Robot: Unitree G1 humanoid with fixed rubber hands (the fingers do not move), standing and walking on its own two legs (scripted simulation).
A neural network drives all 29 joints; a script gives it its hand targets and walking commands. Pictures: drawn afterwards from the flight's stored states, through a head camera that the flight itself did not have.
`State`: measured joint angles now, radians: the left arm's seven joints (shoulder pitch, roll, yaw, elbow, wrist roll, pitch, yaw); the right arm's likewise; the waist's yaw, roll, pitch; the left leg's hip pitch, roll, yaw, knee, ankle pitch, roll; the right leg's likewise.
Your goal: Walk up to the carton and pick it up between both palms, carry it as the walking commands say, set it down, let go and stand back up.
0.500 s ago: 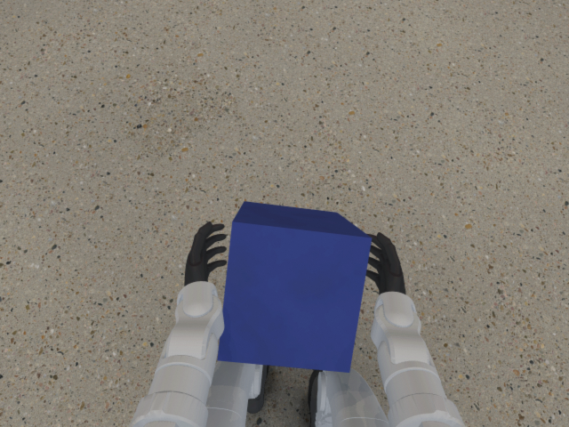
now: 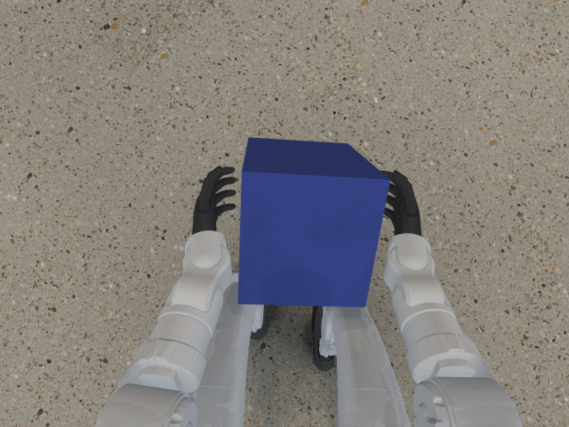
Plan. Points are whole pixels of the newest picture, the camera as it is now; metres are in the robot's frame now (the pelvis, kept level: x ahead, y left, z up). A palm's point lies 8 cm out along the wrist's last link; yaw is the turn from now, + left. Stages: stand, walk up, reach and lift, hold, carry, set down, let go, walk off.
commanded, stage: set down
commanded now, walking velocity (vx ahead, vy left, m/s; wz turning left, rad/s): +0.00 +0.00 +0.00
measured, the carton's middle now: (300, 212) +0.38 -0.02 -0.24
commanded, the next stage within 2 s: none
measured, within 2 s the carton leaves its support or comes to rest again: neither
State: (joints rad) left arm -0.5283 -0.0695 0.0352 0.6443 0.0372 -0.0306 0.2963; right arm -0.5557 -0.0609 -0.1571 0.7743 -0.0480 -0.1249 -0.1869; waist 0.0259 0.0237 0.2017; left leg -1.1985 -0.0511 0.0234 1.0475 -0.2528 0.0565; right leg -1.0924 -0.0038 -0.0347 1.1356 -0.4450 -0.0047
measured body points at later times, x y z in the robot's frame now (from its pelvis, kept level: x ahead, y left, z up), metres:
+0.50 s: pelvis -0.02 +0.00 -0.09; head +0.25 +0.00 +0.27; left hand +0.39 +0.11 -0.22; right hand +0.39 -0.17 -0.23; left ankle +0.12 +0.07 -0.64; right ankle +0.05 -0.12 -0.64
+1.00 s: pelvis -0.05 +0.00 -0.18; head +0.29 +0.01 +0.12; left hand +0.44 +0.11 -0.33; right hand +0.44 -0.17 -0.33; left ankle +0.12 +0.07 -0.64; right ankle +0.05 -0.12 -0.64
